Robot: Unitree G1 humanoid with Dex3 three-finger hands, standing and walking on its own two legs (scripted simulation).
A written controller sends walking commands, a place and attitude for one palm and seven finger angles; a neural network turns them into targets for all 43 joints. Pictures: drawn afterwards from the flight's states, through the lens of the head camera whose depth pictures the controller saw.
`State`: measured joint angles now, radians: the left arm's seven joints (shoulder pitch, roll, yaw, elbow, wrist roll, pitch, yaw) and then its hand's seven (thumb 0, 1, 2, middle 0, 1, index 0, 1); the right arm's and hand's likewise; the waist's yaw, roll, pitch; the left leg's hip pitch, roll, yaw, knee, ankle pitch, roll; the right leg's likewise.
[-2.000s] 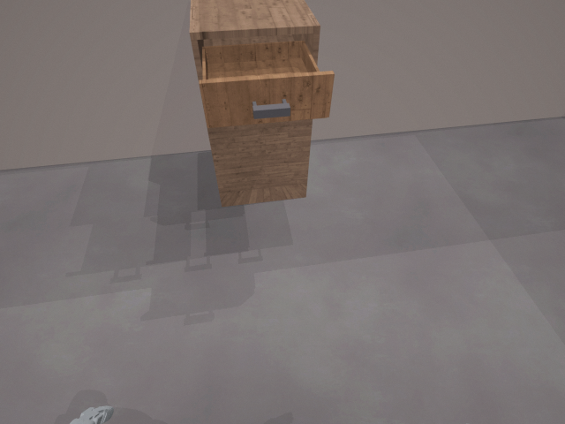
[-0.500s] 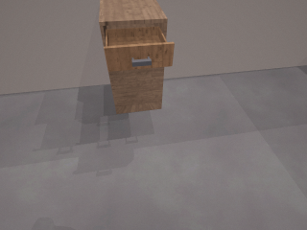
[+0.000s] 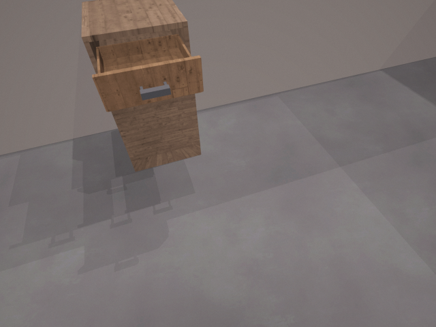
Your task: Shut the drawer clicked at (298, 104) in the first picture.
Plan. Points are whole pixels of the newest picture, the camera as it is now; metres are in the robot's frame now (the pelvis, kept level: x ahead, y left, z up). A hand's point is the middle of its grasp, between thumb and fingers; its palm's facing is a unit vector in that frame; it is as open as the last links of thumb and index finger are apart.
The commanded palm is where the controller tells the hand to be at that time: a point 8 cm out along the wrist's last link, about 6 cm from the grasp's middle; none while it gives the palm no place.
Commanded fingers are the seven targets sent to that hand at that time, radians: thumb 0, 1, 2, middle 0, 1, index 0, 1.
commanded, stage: walk to a spot facing it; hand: left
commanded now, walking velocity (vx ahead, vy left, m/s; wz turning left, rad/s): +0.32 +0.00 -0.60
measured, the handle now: (154, 89) +0.86 +0.30 -0.04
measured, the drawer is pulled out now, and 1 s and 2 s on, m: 0.28 0.28 0.28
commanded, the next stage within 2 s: none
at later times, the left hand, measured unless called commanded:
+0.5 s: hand (128, 324) +0.16 +0.22 -0.17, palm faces -0.07 -0.98 -0.20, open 7.3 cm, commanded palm none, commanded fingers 0.00 0.90 0.90 -0.20 -0.30 -0.20 -0.30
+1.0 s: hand (196, 178) +0.55 +0.12 -0.16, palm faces -0.53 -0.83 -0.17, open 7.3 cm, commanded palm none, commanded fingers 0.00 0.90 0.90 -0.20 -0.30 -0.20 -0.30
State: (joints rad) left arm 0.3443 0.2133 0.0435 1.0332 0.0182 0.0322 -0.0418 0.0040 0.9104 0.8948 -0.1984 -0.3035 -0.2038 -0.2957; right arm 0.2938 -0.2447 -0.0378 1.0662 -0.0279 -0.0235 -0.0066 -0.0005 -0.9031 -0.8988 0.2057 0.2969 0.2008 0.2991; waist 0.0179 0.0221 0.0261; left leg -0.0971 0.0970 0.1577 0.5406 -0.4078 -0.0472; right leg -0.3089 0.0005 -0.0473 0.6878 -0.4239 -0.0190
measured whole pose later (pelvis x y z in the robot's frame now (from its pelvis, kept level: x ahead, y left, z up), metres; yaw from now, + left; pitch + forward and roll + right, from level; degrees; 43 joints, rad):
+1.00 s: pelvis +0.36 +0.03 +0.00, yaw -32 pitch -1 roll +0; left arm 0.11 0.19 0.08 0.91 0.02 0.06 -0.03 0.00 0.91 0.90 -0.19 -0.30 -0.20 -0.29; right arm 0.40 -0.18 -0.04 1.03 -0.03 -0.03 -0.03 0.00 -0.91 -0.90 0.20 0.30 0.20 0.30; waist -0.05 -0.01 0.10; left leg -0.03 0.08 0.40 0.49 -0.43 0.02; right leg -0.54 -0.04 -0.13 0.80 -0.24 0.01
